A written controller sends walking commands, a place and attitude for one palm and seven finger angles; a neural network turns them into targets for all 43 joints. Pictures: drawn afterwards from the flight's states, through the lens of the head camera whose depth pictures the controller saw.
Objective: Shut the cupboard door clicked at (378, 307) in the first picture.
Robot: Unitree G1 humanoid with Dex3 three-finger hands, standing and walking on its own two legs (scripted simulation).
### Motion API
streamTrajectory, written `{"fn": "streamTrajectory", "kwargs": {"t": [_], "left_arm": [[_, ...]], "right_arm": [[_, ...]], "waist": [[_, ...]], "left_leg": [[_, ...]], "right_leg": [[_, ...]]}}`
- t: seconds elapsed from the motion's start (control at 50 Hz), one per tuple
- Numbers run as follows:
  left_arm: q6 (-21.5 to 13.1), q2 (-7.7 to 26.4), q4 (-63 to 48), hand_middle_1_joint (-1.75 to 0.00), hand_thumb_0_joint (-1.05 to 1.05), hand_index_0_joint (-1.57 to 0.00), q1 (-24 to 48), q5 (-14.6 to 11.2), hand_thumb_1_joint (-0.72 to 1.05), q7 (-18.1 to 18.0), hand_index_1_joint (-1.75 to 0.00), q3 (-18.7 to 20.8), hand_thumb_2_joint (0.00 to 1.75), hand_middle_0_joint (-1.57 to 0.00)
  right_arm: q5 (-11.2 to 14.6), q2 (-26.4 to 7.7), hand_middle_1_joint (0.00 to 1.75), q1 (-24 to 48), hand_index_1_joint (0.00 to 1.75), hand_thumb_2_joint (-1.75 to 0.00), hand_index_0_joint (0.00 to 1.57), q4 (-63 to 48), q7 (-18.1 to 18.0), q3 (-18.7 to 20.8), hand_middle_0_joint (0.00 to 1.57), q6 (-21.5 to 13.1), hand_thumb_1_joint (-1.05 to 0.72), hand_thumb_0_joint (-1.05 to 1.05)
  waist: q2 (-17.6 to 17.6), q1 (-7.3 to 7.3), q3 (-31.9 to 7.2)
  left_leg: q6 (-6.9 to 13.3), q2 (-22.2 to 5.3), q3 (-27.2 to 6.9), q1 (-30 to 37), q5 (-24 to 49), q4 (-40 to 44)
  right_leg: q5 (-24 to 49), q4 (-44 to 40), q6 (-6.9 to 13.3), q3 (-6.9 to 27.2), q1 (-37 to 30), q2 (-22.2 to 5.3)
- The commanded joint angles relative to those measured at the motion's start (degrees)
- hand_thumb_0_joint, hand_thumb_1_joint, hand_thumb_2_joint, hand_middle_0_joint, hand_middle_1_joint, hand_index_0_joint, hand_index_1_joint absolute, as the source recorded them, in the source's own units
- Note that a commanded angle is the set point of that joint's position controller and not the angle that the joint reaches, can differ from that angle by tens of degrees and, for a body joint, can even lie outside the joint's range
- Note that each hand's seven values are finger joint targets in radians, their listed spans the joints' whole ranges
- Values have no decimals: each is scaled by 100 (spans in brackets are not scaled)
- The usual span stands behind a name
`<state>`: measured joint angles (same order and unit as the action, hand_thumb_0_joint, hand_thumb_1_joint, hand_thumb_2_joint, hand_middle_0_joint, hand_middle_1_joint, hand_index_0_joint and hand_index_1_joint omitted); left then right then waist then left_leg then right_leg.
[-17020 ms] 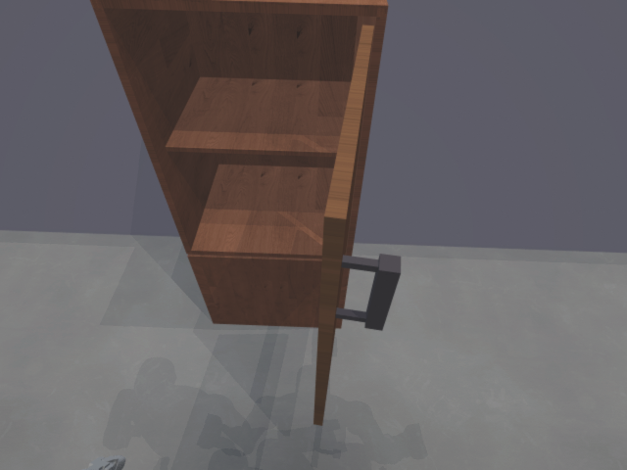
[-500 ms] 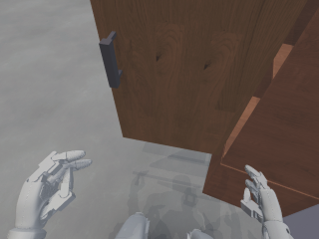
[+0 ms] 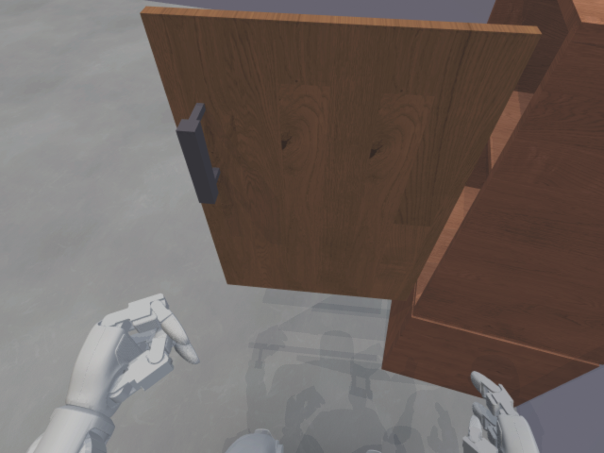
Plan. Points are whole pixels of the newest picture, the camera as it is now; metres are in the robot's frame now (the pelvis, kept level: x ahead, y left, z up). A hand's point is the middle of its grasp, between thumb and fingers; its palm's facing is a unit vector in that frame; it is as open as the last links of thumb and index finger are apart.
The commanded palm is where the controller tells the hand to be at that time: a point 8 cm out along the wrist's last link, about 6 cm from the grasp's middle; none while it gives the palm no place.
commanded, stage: raise the hand and make a fist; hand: left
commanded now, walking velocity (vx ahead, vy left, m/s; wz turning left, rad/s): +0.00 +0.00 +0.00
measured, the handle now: (203, 154) +0.47 +0.18 +0.14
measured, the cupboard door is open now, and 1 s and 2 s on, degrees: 100 100 100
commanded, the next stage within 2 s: bring the fist close to the handle in 0.84 s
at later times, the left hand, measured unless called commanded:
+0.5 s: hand (107, 303) +0.23 +0.21 +0.15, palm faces +0.03 -1.00 -0.06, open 3.1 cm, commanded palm +0.20 +0.25 +0.14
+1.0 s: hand (148, 327) +0.22 +0.17 +0.13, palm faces -0.04 -1.00 -0.04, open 3.1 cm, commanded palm +0.21 +0.23 +0.14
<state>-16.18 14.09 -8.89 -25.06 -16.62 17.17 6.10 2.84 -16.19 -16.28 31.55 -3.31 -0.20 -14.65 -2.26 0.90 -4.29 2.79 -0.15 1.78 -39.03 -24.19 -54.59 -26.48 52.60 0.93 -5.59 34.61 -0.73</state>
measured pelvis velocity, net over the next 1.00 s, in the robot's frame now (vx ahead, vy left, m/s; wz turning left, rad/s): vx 0.00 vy -0.01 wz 0.01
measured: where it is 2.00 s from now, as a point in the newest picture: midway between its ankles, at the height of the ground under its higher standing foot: outside the picture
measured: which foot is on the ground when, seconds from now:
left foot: down 0.00-1.00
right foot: down 0.00-1.00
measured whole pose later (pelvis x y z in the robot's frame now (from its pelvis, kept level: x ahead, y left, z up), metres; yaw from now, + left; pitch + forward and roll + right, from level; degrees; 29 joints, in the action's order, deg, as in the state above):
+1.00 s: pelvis +0.00 -0.01 +0.03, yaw +0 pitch +1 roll -1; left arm -4.1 15.4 -6.3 -16.6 -17.2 16.9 9.6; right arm 3.4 -15.4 -14.5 32.8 -3.0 -3.7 -15.6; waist -3.4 1.8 -1.7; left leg 1.9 0.2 1.5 -23.2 -17.7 -40.1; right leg -20.3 38.8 1.5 -5.7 19.2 -0.2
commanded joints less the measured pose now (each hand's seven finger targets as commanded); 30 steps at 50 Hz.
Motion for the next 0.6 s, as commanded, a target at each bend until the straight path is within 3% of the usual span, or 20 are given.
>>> {"fn": "streamTrajectory", "kwargs": {"t": [0.0, 0.06, 0.08, 0.16, 0.22, 0.26, 0.34, 0.36, 0.42, 0.48, 0.52, 0.56, 0.58], "left_arm": [[-337, 1017, -1835, -138, 0, -119, 636, -210, 90, -422, -138, 1067, 90, -119], [-215, 867, -1692, -144, 0, -124, 665, -230, 90, -610, -144, 1001, 90, -124], [-122, 653, -1573, -146, 0, -126, 693, -231, 90, -573, -146, 776, 90, -126], [422, 523, -1083, -150, 0, -130, 820, -79, 90, -218, -150, 305, 90, -130], [794, 712, -1161, -150, 0, -130, 1097, -65, 90, -29, -150, 397, 90, -130], [868, 1138, -1264, -150, 0, -130, 1298, -99, 90, -93, -150, 844, 90, -130], [660, 1147, -1731, -150, 0, -130, 1740, -234, 90, -337, -150, 1165, 90, -130], [590, 1316, -1781, -150, 0, -130, 1802, -236, 90, -404, -150, 1320, 90, -130], [573, 926, -1538, -150, 0, -130, 1916, -237, 90, -349, -150, 954, 90, -130], [863, 607, -863, -150, 0, -130, 1484, -215, 90, -84, -150, 580, 90, -130], [1076, 627, -756, -150, 0, -130, 1366, -203, 90, 71, -150, 534, 90, -130], [1194, 934, -737, -150, 0, -130, 1286, -203, 90, 85, -150, 816, 90, -130], [1184, 889, -920, -150, 0, -130, 1373, -204, 90, 76, -150, 812, 90, -130]], "right_arm": [[2, -437, 30, 440, 30, -90, 20, -1061, -80, 167, 20, -363, -90, 0], [-12, -433, 30, 454, 30, -90, 20, -1021, -35, 97, 20, -280, -90, 0], [7, -426, 30, 471, 30, -90, 20, -1036, -14, 76, 20, -265, -90, 0], [66, -542, 30, 422, 30, -90, 20, -987, 21, 36, 20, -225, -90, 0], [83, -559, 30, 453, 30, -90, 20, -1077, -19, 13, 20, -213, -90, 0], [61, -571, 30, 529, 30, -90, 20, -1041, -50, -8, 20, -200, -90, 0], [24, -447, 30, 624, 30, -90, 20, -1041, -58, -95, 20, -227, -90, 0], [12, -468, 30, 631, 30, -90, 20, -971, -58, -81, 20, -243, -90, 0], [52, -446, 30, 650, 30, -90, 20, -873, -26, -112, 20, -296, -90, 0], [99, -501, 30, 649, 30, -90, 20, -813, -4, -86, 20, -342, -90, 0], [117, -544, 30, 639, 30, -90, 20, -824, -4, -62, 20, -349, -90, 0], [103, -587, 30, 684, 30, -90, 20, -842, -20, -37, 20, -350, -90, 0], [95, -553, 30, 711, 30, -90, 20, -903, -19, -46, 20, -346, -90, 0]], "waist": [[-319, 201, -1372], [-242, 159, -1037], [-234, 85, -840], [-140, -64, -352], [12, -40, -457], [22, 41, -468], [-254, 138, -793], [-284, 161, -850], [-419, 67, -658], [-80, 48, -321], [8, 71, -261], [255, 148, -306], [226, 146, -379]], "left_leg": [[-163, -37, -573, 1397, 1162, 1301], [-192, -70, -599, 1434, 1279, 1430], [-197, -88, -589, 1445, 1196, 1482], [-161, -111, -621, 1460, 1133, 1636], [-127, -88, -603, 1584, 1073, 1756], [-138, -90, -619, 1686, 1123, 1830], [-206, -82, -652, 2077, 1330, 2048], [-207, -80, -610, 2131, 1430, 2030], [-223, -90, -602, 2211, 1292, 2159], [-175, -73, -567, 2049, 1172, 2209], [-169, -55, -566, 2000, 1124, 2248], [-140, -30, -516, 1914, 1160, 2192], [-125, -12, -487, 1956, 1166, 2222]], "right_leg": [[1266, -804, 99, 178, -698, 191], [1427, -903, 109, 114, -750, 250], [1401, -972, 89, 97, -673, 241], [1456, -1258, 76, 140, -735, 219], [1468, -1437, 44, 149, -907, 202], [1502, -1529, 80, 175, -1082, 199], [1555, -1584, 100, 88, -1298, 224], [1636, -1634, 112, 130, -1411, 222], [1521, -1750, 91, 102, -1336, 223], [1523, -1913, 77, 155, -1379, 177], [1523, -1956, 65, 169, -1410, 158], [1527, -2030, 70, 267, -1563, 118], [1502, -2020, 46, 245, -1556, 115]]}}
